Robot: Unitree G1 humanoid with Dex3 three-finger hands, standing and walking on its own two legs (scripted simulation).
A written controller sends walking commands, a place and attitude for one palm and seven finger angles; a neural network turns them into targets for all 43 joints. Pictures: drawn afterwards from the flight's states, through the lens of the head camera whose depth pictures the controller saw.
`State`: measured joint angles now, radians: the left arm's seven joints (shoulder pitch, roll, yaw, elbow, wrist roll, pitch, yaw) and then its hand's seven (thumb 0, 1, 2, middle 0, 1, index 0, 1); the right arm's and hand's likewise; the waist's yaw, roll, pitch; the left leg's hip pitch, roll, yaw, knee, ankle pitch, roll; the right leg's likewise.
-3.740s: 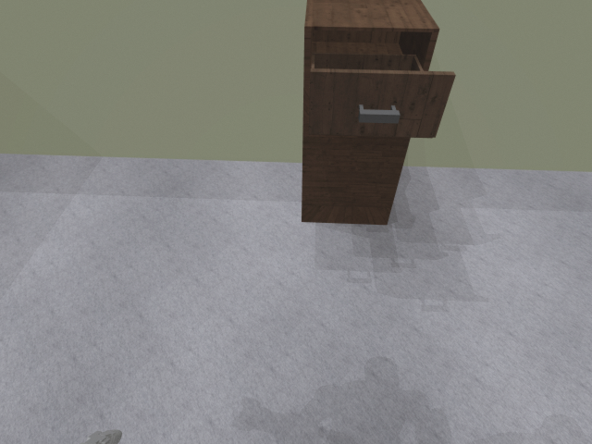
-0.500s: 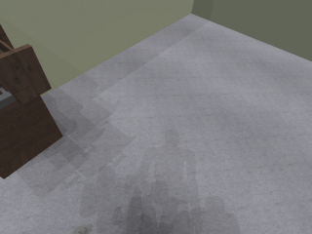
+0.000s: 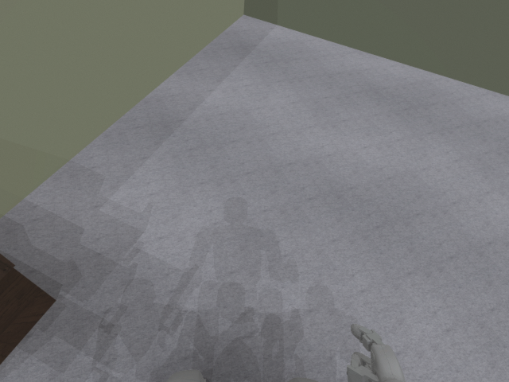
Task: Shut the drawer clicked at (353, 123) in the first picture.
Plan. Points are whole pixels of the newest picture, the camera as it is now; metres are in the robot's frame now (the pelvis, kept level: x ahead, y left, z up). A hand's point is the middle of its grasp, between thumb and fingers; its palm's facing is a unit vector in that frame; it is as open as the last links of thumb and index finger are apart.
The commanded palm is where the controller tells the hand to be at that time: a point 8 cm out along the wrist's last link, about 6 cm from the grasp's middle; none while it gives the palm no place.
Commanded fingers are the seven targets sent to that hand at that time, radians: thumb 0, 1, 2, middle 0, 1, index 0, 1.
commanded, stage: walk to a spot facing it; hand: left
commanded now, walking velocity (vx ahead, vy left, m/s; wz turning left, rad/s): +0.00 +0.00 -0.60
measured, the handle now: out of the picture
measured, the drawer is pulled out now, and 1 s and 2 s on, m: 0.30 0.30 0.30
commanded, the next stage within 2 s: none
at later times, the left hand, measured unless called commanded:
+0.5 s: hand (196, 307) +0.25 +0.14 -0.14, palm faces -0.27 -0.92 -0.29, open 7.3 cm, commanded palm none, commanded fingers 0.00 0.90 0.90 -0.20 -0.30 -0.20 -0.30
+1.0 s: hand (182, 295) +0.27 +0.17 -0.16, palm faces -0.51 -0.84 -0.17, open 7.3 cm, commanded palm none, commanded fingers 0.00 0.90 0.90 -0.20 -0.30 -0.20 -0.30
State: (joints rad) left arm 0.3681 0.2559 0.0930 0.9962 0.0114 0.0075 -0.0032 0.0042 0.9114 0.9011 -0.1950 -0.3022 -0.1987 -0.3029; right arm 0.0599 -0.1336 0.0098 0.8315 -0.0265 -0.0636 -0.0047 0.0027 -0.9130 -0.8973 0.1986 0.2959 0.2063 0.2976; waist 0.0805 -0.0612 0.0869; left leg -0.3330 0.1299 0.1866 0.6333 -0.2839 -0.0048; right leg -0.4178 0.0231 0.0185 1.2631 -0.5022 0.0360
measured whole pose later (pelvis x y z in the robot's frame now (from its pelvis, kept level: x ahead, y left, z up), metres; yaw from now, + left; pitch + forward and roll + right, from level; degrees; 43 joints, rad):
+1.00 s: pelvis +0.11 +0.03 +0.02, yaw -35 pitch +1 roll -3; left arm 0.23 0.26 0.11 0.92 0.03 0.08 -0.03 0.00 0.91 0.90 -0.20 -0.30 -0.20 -0.30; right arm 0.22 -0.15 -0.03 0.89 -0.03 0.00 -0.03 0.00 -0.91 -0.90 0.20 0.30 0.21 0.30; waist 0.02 -0.04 0.05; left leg -0.19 0.10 0.19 0.49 -0.30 0.03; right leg -0.51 0.00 0.01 1.15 -0.39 0.09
